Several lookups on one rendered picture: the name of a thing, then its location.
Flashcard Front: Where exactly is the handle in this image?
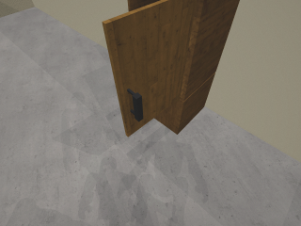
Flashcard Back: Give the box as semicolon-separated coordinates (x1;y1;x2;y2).
127;89;144;122

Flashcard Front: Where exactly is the cupboard door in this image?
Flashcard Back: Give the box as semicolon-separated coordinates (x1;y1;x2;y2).
102;0;197;137

